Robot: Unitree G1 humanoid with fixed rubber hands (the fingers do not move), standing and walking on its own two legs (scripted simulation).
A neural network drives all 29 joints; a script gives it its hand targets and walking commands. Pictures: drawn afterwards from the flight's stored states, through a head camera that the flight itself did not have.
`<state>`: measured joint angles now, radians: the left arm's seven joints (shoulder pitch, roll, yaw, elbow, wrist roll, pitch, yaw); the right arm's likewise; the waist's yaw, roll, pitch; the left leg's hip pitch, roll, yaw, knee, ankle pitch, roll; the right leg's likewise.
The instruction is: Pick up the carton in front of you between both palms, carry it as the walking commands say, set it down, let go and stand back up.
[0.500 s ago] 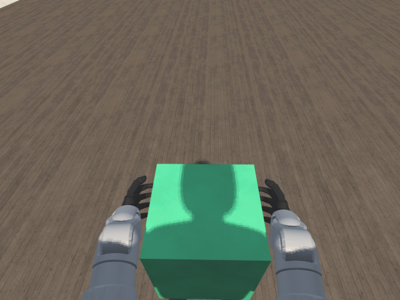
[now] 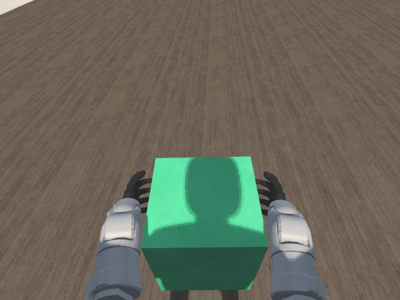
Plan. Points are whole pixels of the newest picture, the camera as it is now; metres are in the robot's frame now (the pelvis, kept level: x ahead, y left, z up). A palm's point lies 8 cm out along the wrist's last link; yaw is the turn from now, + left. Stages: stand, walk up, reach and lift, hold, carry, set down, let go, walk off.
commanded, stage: set down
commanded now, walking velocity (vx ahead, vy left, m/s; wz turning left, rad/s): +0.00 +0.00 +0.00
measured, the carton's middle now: (204, 226) +0.31 +0.00 -0.04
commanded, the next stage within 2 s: none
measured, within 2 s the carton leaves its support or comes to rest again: neither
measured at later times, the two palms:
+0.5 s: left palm (150, 233) +0.36 +0.15 -0.16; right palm (258, 240) +0.34 -0.15 -0.17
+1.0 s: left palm (155, 243) +0.39 +0.17 -0.30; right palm (245, 244) +0.40 -0.13 -0.31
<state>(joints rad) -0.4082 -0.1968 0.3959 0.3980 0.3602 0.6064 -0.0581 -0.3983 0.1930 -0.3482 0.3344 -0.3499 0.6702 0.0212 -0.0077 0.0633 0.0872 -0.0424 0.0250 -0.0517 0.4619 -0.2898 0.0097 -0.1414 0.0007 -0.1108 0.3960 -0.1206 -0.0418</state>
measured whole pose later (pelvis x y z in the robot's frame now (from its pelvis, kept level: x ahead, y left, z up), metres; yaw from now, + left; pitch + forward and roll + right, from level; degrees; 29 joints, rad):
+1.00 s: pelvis -0.05 +0.02 -0.22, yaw +3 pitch +43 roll +3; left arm -0.83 -0.07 0.45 0.66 0.17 0.19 0.06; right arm -0.85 0.04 -0.42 0.66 -0.25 0.22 -0.03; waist -0.01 0.04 -0.20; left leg -1.76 -0.08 -0.02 1.59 -0.59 -0.02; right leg -1.89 -0.01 0.04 1.51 -0.38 0.00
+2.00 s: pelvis -0.08 +0.03 -0.39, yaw +4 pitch +45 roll +2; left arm -1.22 0.11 0.28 0.91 0.04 0.16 0.17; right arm -1.30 -0.22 -0.33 1.01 -0.05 0.17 -0.05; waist -0.08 0.01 0.07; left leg -2.30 -0.11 0.01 2.17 -0.67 -0.03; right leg -2.43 -0.01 0.05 2.04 -0.39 0.03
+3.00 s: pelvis -0.09 +0.02 -0.40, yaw +3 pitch +37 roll +1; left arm -1.33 0.30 0.11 1.09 -0.09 0.03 0.10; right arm -1.38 -0.39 -0.21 1.29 0.18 -0.04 -0.07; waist -0.05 -0.01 0.34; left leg -2.22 -0.13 -0.02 2.23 -0.66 -0.05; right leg -2.34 -0.02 0.03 2.08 -0.39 0.01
